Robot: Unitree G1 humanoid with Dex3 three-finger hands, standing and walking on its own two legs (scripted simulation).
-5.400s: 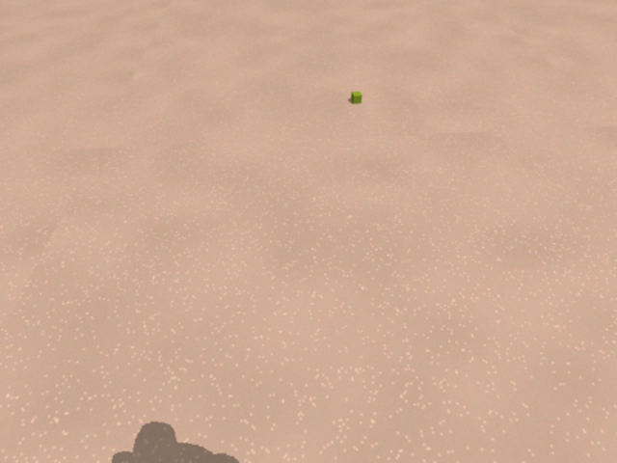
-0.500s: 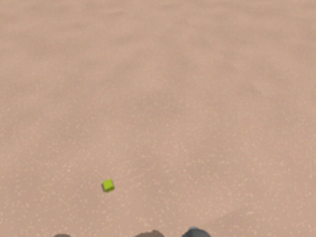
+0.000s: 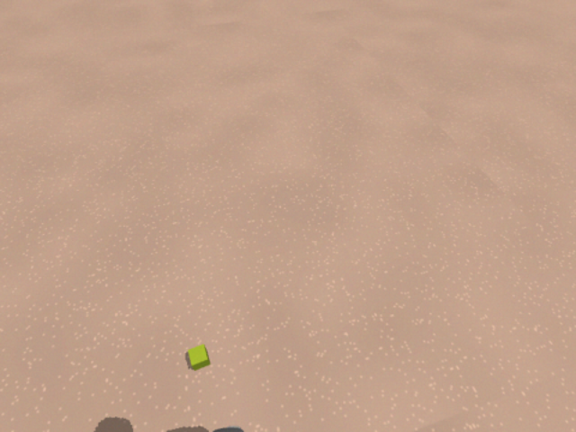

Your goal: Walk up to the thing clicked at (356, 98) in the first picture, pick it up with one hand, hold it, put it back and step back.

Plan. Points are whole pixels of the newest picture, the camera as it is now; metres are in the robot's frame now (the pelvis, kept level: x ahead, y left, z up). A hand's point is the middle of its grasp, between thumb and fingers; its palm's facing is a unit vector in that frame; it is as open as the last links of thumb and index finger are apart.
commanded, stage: walk up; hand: left
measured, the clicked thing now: (199, 357) +0.45 +0.31 -0.72
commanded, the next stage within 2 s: stand in 1.20 s
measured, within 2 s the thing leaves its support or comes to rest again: neither
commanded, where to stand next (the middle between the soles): +0.08 +0.01 m, yaw +0 degrees
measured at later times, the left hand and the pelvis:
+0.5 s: hand out of the picture +0.09 +0.27 -0.13, palm faces +0.01 -0.94 -0.34, open 7.4 cm; pelvis +0.02 +0.01 +0.03, yaw +1 degrees
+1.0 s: hand out of the picture +0.11 +0.26 -0.13, palm faces +0.00 -0.95 -0.32, open 7.4 cm; pelvis +0.03 +0.01 +0.03, yaw +1 degrees
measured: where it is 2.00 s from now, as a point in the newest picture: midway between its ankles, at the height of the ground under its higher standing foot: outside the picture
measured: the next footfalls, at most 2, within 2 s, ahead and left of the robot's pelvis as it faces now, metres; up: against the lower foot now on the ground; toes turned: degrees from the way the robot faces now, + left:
none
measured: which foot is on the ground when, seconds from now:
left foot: down 0.00-1.00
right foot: down 0.00-1.00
